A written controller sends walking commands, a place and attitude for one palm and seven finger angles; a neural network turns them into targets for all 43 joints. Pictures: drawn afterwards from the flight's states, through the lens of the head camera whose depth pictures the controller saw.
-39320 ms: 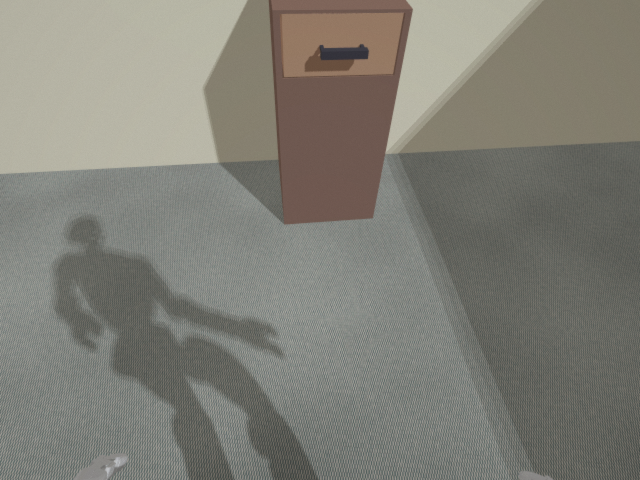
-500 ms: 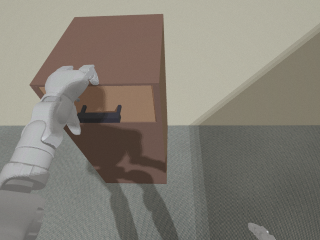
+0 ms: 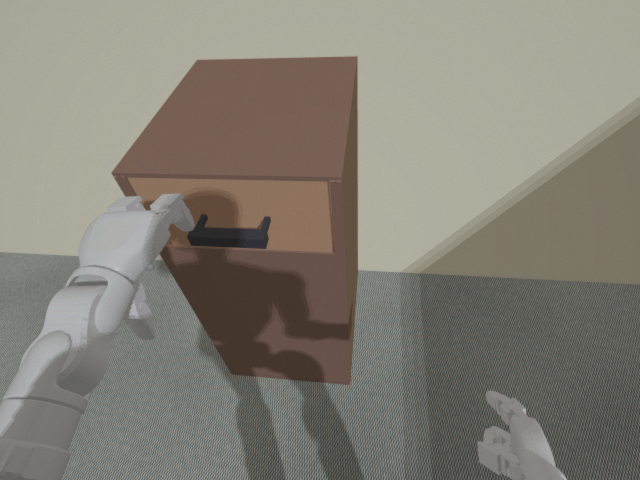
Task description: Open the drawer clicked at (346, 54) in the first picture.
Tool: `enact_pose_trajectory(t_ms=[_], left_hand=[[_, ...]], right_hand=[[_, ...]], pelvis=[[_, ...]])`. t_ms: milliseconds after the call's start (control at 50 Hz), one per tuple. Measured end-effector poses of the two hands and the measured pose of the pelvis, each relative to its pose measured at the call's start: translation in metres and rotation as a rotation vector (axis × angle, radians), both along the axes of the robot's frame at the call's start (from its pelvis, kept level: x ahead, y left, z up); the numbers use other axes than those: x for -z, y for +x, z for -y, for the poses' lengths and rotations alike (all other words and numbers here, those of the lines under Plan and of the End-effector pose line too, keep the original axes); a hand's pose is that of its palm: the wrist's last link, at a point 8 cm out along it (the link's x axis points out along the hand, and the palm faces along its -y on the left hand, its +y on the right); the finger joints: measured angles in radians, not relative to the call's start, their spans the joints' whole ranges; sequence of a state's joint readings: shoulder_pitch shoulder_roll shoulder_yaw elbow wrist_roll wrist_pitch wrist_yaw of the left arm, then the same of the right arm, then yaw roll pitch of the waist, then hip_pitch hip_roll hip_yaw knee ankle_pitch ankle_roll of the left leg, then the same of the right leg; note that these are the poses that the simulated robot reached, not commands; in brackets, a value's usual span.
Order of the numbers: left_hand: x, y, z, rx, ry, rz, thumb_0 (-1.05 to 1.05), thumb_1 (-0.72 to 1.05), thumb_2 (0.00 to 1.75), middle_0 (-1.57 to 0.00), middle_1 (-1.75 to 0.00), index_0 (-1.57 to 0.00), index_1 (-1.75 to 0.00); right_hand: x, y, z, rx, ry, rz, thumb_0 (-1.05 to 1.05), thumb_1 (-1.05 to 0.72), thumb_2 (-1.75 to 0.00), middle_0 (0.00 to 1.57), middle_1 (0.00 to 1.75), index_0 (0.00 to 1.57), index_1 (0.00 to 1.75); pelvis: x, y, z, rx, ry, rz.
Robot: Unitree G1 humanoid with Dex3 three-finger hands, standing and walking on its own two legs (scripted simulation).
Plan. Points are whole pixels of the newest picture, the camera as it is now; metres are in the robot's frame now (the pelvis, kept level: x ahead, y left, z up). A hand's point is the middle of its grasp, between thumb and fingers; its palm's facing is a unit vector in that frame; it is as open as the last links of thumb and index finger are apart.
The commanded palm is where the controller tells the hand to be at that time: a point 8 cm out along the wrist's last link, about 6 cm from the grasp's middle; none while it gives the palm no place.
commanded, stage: draw the hand back to the body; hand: left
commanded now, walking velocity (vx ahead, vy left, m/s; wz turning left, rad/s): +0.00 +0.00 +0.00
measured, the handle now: (231, 229) +0.51 +0.24 -0.02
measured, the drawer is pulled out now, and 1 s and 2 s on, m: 0.00 0.00 0.00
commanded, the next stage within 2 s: step back with the hand held close in 1.04 s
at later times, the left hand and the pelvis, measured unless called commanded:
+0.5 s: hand (134, 298) +0.25 +0.22 +0.16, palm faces +0.37 -0.87 -0.33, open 11.7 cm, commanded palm +0.19 +0.26 +0.18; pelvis +0.01 -0.01 +0.01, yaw +0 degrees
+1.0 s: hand (86, 372) +0.17 +0.23 +0.16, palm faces +0.45 -0.82 -0.36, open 7.7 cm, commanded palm +0.12 +0.27 +0.18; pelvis -0.01 -0.02 +0.00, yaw +1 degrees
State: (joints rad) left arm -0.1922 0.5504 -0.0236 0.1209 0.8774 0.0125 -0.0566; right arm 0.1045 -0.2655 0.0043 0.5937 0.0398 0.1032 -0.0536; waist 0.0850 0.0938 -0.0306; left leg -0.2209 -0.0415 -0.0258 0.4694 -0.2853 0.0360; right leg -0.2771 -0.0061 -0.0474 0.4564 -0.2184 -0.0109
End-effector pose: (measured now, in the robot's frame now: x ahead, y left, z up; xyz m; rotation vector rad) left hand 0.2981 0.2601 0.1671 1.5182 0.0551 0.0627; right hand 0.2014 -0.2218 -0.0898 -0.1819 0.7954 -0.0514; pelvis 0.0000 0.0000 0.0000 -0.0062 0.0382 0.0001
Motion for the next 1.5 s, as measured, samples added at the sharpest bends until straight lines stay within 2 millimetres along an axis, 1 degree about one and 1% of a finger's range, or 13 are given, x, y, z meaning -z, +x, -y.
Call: enact_pose_trajectory(t_ms=[60,120,160,220,280,440,580,840,940,1060,1260,1380,1500], left_hand=[[0.002,-0.01,0.002,0.016,-0.003,-0.001,0.0,-0.49,0.3,-0.32,-1.2,-0.32,-1.2],[0.001,-0.02,0.003,0.021,-0.556,0.133,0.0,-0.48,0.3,-0.32,-1.2,-0.32,-1.19],[0.0,-0.029,0.003,0.018,-0.82,0.242,0.0,-0.46,0.31,-0.32,-1.18,-0.32,-1.18],[-0.005,-0.042,0.0,0.005,-1.042,0.381,0.0,-0.4,0.34,-0.32,-1.15,-0.31,-1.14],[-0.008,-0.054,-0.006,-0.019,-1.131,0.466,0.0,-0.33,0.37,-0.31,-1.1,-0.3,-1.09],[-0.006,-0.079,-0.007,-0.061,-1.126,0.458,0.0,-0.09,0.47,-0.28,-0.94,-0.27,-0.93],[-0.006,-0.112,-0.002,-0.075,-1.082,0.417,0.0,0.15,0.57,-0.26,-0.79,-0.26,-0.78],[-0.004,-0.167,-0.005,-0.155,-1.044,0.433,0.01,0.6,0.77,-0.23,-0.5,-0.23,-0.49],[-0.004,-0.173,-0.007,-0.164,-1.048,0.461,0.01,0.75,0.84,-0.22,-0.4,-0.22,-0.39],[-0.006,-0.172,-0.007,-0.154,-1.052,0.476,0.02,0.85,0.88,-0.21,-0.33,-0.21,-0.33],[-0.011,-0.17,-0.01,-0.119,-0.991,0.456,0.02,0.89,0.89,-0.21,-0.31,-0.21,-0.3],[-0.001,-0.172,-0.014,-0.118,-0.993,0.382,0.02,0.89,0.9,-0.21,-0.31,-0.21,-0.3],[0.003,-0.183,-0.025,-0.124,-0.971,0.337,0.02,0.89,0.9,-0.21,-0.31,-0.21,-0.3]], right_hand=[[-0.006,0.008,-0.004,-0.019,0.0,0.033,0.01,-0.91,-0.9,0.2,0.3,0.2,0.3],[-0.013,0.009,-0.011,-0.026,0.012,0.083,0.01,-0.91,-0.9,0.2,0.3,0.2,0.3],[-0.018,0.006,-0.014,-0.031,0.011,0.108,0.01,-0.91,-0.9,0.2,0.3,0.2,0.3],[-0.023,-0.001,-0.016,-0.033,0.002,0.123,0.01,-0.91,-0.9,0.2,0.3,0.2,0.3],[-0.022,-0.01,-0.013,-0.032,-0.006,0.117,0.01,-0.91,-0.9,0.2,0.3,0.2,0.3],[-0.009,-0.026,0.004,-0.021,-0.025,0.066,0.01,-0.91,-0.9,0.2,0.3,0.2,0.3],[-0.009,-0.027,0.014,0.004,-0.032,0.08,0.01,-0.91,-0.9,0.2,0.3,0.2,0.3],[-0.023,-0.013,0.001,-0.031,-0.015,0.187,0.01,-0.91,-0.9,0.2,0.3,0.2,0.3],[-0.024,-0.016,-0.006,-0.056,-0.011,0.197,0.01,-0.91,-0.9,0.2,0.3,0.2,0.3],[-0.022,-0.025,-0.008,-0.059,-0.006,0.19,0.01,-0.91,-0.9,0.2,0.3,0.2,0.3],[-0.014,-0.043,0.006,-0.017,-0.029,0.119,0.01,-0.9,-0.89,0.2,0.3,0.21,0.3],[-0.008,-0.055,0.018,0.043,-0.075,0.047,0.01,-0.91,-0.9,0.2,0.3,0.2,0.3],[-0.01,-0.062,0.014,0.072,-0.098,0.034,0.01,-0.91,-0.9,0.2,0.3,0.2,0.3]], pelvis=[[0.0,-0.001,0.002,0.001,0.001,0.008],[-0.002,-0.002,0.003,-0.007,-0.001,0.049],[-0.003,0.0,0.006,-0.002,-0.001,0.068],[-0.004,0.005,0.009,0.002,-0.003,0.086],[-0.005,0.009,0.011,0.001,-0.005,0.1],[-0.006,0.011,0.012,0.0,-0.004,0.098],[-0.005,0.012,0.013,0.0,-0.004,0.094],[-0.005,0.001,0.015,-0.01,-0.007,0.117],[-0.005,-0.006,0.016,-0.017,-0.006,0.127],[-0.005,-0.01,0.016,-0.015,-0.004,0.132],[-0.003,-0.015,0.013,-0.031,-0.017,0.074],[0.0,-0.021,0.003,-0.039,-0.018,0.015],[0.002,-0.028,-0.006,-0.036,-0.005,0.0]])
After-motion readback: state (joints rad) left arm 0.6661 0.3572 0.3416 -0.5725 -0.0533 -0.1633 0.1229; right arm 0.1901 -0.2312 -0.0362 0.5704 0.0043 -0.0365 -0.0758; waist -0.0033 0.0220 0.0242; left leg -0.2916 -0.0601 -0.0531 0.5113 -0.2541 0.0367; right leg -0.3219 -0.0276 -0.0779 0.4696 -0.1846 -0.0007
